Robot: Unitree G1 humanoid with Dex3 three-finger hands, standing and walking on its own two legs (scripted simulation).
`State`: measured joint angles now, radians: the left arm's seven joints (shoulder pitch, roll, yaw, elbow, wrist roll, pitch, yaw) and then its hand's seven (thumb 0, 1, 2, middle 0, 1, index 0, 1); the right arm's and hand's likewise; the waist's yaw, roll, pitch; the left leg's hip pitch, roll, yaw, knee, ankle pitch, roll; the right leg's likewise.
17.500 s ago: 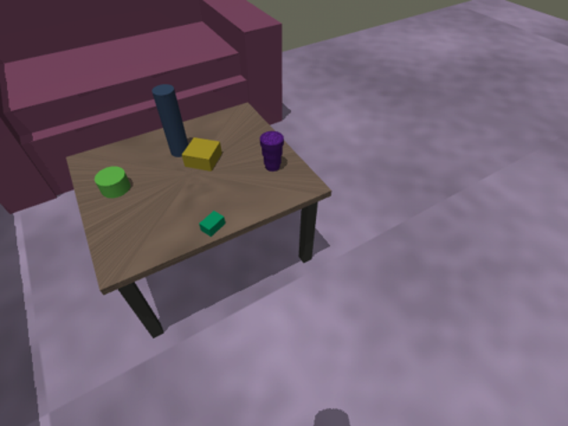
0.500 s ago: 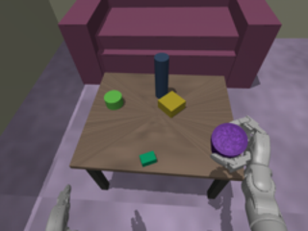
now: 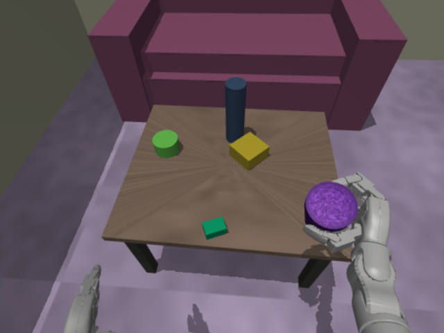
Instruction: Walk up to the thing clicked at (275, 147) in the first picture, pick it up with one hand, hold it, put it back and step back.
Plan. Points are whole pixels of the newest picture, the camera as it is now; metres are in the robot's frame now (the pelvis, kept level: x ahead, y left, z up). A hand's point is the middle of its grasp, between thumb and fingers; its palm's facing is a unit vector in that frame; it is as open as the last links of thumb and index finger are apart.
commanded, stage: hold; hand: right
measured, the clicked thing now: (324, 214) +0.34 -0.15 +0.02
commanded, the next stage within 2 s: crouch in 0.44 s
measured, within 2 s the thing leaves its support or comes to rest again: neither
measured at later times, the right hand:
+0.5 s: hand (337, 204) +0.34 -0.17 +0.05, palm faces +0.23 +0.97 -0.01, open 10.4 cm
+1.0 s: hand (328, 201) +0.39 -0.18 -0.02, palm faces +0.27 +0.96 -0.01, open 10.4 cm
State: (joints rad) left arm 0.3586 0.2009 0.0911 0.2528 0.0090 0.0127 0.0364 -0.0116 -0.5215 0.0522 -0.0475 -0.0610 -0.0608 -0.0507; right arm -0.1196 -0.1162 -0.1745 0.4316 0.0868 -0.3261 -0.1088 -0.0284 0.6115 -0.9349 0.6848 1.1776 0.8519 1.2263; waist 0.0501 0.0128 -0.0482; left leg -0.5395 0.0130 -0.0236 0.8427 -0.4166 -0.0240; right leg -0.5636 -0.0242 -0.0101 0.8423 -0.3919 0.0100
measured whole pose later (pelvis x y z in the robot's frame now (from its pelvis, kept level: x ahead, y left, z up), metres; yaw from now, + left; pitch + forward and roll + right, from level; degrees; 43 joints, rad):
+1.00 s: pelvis -0.01 +0.00 -0.02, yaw +0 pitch +13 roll +1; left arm 0.32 0.21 0.08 0.18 0.05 -0.01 0.02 -0.01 -0.51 0.05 -0.04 -0.05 -0.05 -0.04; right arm -0.37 -0.20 -0.30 0.76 0.05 -0.45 -0.11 -0.01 0.61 -0.91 0.70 1.17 0.86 1.22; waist 0.11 0.05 -0.06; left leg -0.75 0.00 -0.02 0.98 -0.46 -0.02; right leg -0.78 -0.03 0.00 0.99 -0.43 0.01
